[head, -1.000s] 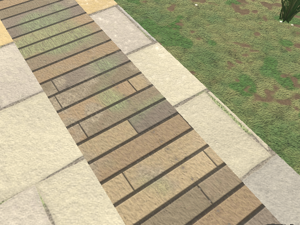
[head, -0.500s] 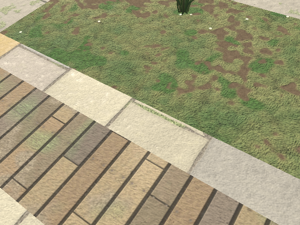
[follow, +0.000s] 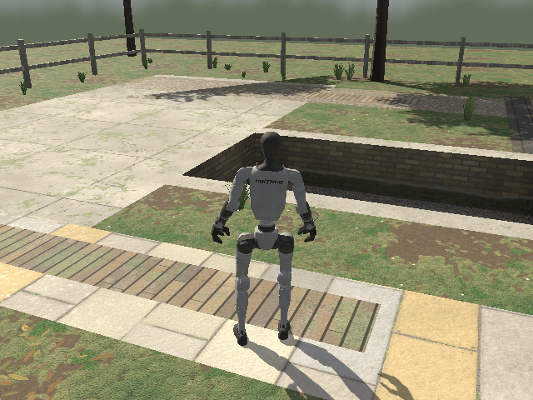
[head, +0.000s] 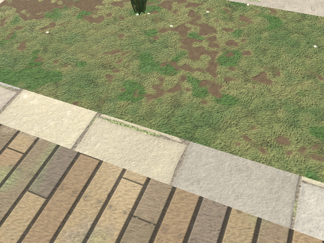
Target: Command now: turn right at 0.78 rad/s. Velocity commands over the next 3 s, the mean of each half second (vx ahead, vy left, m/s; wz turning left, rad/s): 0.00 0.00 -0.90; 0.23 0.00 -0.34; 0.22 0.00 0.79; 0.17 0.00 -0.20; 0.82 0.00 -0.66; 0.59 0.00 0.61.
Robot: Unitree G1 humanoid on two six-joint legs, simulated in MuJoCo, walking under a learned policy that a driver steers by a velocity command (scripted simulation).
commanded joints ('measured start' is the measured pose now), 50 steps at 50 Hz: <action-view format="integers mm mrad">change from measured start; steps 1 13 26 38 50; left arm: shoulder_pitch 93 -3 -94 -35 182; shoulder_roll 111 179 194 66 137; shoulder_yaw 50 34 36 -23 -3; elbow -52 -121 -168 -123 1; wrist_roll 7 7 4 21 33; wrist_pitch -15 -69 -32 -55 -173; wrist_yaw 7 70 55 40 41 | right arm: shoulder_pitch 18 -116 -92 80 33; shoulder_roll -104 -65 -114 -134 -99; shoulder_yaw -36 -19 -35 -15 5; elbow -35 -77 -59 -34 -133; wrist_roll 15 -13 -1 -9 67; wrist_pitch -8 -37 -77 -31 -95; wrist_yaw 15 11 37 7 57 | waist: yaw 24 -17 -9 -58 79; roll -27 -116 -207 104 -171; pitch -128 -172 -160 -143 -2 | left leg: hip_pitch -46 -438 -143 133 -784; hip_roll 128 -166 -212 68 -60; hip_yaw -8 -305 -335 -445 -328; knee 122 450 -6 -309 505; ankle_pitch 155 22 28 -36 -99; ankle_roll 95 -17 7 280 98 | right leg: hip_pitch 231 329 240 -174 626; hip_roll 60 -98 -7 88 -355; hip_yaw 6 488 708 126 531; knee -268 -392 -290 317 -577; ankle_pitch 218 479 472 -89 -261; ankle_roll -79 -223 -189 68 -216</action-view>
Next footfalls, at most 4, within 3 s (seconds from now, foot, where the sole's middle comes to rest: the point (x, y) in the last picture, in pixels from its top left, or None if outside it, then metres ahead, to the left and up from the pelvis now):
0.02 right None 0.05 -0.11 -0.76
0.58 left None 0.18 0.05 -0.76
0.94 right None -0.01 -0.14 -0.76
1.30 left None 0.39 -0.08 -0.76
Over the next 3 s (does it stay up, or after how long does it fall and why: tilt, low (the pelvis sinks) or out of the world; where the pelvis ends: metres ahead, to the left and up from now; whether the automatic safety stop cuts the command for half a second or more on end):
stays up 0.89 -0.55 -0.02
